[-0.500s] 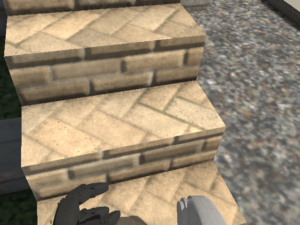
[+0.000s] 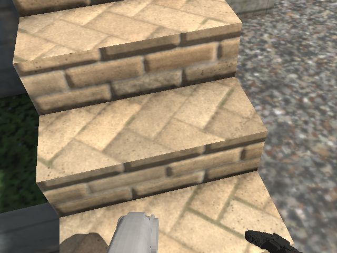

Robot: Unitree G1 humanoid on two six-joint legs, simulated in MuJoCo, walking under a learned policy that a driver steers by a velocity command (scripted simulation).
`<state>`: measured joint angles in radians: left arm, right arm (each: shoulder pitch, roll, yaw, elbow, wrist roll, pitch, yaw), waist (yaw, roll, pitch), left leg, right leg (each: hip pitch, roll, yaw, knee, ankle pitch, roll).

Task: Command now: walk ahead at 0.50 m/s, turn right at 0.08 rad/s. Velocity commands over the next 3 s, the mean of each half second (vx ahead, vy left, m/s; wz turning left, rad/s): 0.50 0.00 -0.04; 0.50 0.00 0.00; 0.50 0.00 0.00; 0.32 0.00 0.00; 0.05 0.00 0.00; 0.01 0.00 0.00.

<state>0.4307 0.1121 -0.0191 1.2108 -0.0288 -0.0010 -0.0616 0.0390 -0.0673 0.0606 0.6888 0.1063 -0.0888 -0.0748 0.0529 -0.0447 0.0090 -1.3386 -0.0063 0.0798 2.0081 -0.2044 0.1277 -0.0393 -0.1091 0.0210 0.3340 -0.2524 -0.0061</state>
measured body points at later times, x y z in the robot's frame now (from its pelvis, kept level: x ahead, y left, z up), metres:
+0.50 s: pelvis +0.14 -0.01 +0.15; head +0.12 -0.04 +0.60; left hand +0.21 +0.21 +0.03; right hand +0.19 -0.23 -0.01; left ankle +0.15 +0.12 -0.55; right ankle +0.20 -0.09 -0.57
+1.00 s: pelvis +0.27 +0.08 +0.20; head +0.27 +0.04 +0.65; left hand +0.20 +0.29 +0.06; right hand +0.45 -0.10 +0.08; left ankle +0.36 +0.20 -0.37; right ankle +0.21 -0.08 -0.55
